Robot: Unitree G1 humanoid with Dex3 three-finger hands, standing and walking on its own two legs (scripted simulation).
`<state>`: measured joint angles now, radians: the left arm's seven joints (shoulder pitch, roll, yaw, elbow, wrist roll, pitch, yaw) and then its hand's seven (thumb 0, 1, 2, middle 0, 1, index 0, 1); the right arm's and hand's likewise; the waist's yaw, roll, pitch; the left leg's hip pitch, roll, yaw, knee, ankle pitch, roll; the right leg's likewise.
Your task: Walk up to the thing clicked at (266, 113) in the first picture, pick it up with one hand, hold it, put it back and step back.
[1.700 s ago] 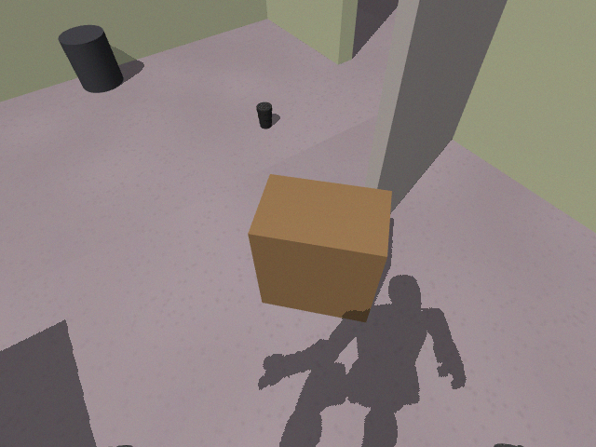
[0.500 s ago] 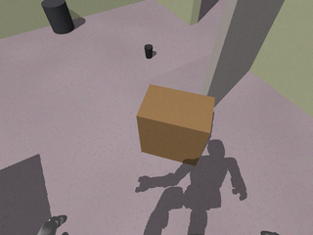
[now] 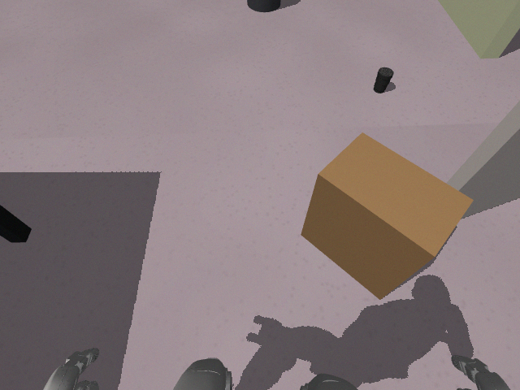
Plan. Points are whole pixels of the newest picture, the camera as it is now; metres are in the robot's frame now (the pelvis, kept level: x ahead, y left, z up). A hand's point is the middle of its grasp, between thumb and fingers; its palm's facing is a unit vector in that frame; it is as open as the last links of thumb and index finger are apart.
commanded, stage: walk up
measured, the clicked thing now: (382, 81) +1.63 -0.66 -0.69
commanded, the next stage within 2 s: stand in 1.60 s
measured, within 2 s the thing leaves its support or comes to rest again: neither
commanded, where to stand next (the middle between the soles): +0.07 +0.01 m, yaw +32 degrees
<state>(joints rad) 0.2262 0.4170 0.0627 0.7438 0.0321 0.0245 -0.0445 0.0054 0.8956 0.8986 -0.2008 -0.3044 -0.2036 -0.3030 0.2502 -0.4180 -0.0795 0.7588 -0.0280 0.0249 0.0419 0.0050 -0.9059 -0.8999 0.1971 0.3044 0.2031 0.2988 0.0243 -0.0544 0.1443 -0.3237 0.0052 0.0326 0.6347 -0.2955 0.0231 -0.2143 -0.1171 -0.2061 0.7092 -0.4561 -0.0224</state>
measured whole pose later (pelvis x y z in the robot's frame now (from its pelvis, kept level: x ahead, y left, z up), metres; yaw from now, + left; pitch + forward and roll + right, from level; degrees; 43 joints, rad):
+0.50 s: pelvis -0.01 -0.03 +0.01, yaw +20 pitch -2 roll +1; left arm 0.32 0.41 0.07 0.78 0.05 -0.03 0.00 0.01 0.89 0.90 -0.20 -0.30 -0.20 -0.30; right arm 0.25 -0.45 -0.08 0.73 -0.02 0.06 0.05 0.00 -0.90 -0.90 0.20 0.30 0.21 0.30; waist 0.05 0.04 0.10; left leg -0.50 -0.01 -0.07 1.06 -0.42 -0.02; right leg -0.30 -0.14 -0.14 0.64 -0.30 -0.01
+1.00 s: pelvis +0.00 -0.01 -0.01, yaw +32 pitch -3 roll +1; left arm 0.21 0.36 0.02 0.86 0.02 0.00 -0.02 0.01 0.90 0.90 -0.20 -0.30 -0.20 -0.30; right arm 0.23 -0.41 -0.03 0.86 0.01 -0.01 -0.01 0.01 -0.90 -0.90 0.20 0.30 0.21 0.30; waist 0.01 0.00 0.11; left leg -0.36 -0.04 -0.05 0.81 -0.46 0.03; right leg -0.35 -0.10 -0.07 0.77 -0.37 0.01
